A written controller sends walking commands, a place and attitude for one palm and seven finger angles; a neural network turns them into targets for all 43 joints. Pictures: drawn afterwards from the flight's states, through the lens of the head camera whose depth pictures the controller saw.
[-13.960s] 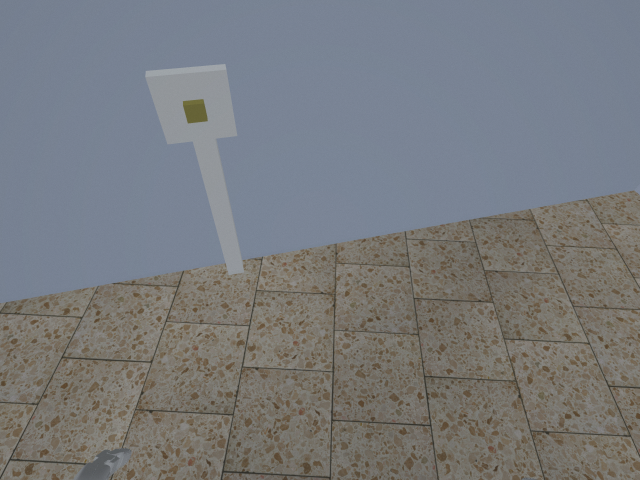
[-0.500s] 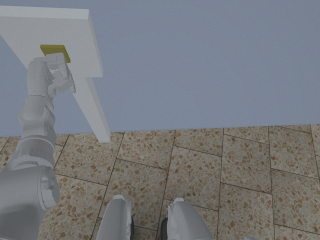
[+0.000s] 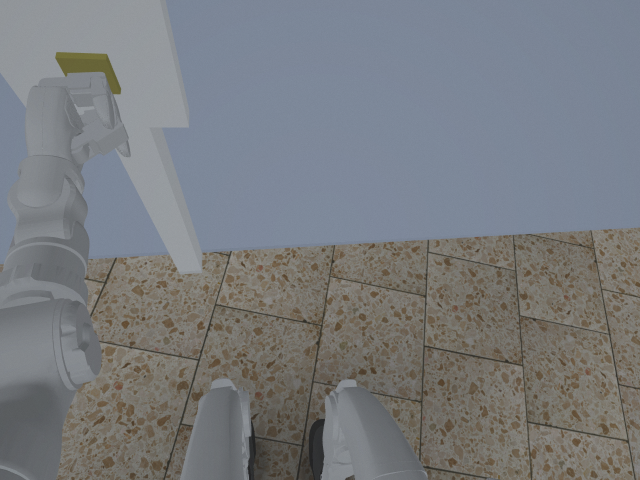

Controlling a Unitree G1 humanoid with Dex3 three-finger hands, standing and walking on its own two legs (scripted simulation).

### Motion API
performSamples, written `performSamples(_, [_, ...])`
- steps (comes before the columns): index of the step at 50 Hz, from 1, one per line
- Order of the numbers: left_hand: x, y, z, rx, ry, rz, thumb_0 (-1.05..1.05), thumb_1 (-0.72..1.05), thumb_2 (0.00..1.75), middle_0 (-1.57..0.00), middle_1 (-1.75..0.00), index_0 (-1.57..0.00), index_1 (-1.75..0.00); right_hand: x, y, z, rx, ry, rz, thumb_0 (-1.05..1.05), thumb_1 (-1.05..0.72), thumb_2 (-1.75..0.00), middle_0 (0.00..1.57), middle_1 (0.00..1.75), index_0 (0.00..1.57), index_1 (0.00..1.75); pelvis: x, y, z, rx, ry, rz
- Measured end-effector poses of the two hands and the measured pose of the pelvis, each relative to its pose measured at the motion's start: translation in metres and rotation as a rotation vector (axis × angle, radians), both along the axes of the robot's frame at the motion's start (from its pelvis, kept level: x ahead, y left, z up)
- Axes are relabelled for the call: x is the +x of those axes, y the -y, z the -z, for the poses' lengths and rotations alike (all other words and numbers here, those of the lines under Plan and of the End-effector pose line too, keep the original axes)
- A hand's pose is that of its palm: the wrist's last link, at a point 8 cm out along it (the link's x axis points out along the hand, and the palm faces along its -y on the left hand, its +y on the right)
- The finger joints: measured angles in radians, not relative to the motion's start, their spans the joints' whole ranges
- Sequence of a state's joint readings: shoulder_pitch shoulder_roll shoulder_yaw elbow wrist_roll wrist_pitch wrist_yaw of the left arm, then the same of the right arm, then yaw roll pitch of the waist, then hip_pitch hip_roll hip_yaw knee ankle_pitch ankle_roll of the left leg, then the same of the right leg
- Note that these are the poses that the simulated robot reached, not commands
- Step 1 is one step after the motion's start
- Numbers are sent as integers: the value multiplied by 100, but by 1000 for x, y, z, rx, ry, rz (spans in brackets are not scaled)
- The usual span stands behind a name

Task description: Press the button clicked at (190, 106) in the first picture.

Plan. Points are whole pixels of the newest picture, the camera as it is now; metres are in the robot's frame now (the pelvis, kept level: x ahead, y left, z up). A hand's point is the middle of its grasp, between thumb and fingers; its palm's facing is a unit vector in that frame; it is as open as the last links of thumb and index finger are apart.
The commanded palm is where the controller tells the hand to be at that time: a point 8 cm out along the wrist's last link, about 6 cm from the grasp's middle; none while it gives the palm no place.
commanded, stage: pull the fist back off the button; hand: left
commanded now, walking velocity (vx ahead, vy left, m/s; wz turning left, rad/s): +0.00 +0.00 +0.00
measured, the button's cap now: (91, 68) +0.57 +0.23 +0.09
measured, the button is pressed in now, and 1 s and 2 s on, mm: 11 0 0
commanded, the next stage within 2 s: draw the hand back to the body in 0.94 s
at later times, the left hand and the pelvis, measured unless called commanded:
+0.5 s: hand (117, 145) +0.49 +0.20 +0.06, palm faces +0.07 -1.00 -0.03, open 3.1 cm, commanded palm +0.45 +0.24 +0.07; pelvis +0.03 +0.01 +0.03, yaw -1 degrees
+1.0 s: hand (114, 203) +0.42 +0.20 +0.05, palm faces +0.07 -1.00 -0.03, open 3.1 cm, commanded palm +0.40 +0.24 +0.07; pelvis +0.06 +0.00 +0.04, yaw +1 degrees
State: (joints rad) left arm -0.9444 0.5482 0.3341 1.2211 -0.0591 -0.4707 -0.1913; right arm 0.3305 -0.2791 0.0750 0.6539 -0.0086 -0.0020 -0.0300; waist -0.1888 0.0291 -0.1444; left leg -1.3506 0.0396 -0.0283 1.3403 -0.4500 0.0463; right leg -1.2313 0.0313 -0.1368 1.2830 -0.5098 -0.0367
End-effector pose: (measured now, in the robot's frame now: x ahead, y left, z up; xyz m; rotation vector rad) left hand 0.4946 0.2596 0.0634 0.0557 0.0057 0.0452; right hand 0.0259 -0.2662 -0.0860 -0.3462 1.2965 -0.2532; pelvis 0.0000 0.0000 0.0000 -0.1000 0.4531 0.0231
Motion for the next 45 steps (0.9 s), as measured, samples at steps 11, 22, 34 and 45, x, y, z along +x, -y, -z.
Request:
performSamples(11, [-8,2,2,-21,-2,-16,-4,77,96,-130,-150,-138,-150,0,-10,-1,34,-13,8,1,-90,-90,20,30,20,30,4,-7,-7,8,3,9])
performSamples(22, [-24,3,-1,-31,3,-35,1,86,91,-130,-150,-133,-150,38,-17,-11,74,33,14,1,-90,-90,20,30,20,30,25,-10,-23,24,32,20])
performSamples(34, [-59,6,8,-38,-15,-20,2,89,91,-130,-150,-130,-150,109,-18,-23,99,121,-21,1,-91,-90,20,30,20,30,54,-9,-37,37,50,23])
performSamples(45, [-95,9,3,-30,-5,-14,2,90,90,-130,-150,-130,-150,165,-23,-28,123,240,-84,1,-91,-90,20,30,20,30,63,-5,-41,45,67,13])
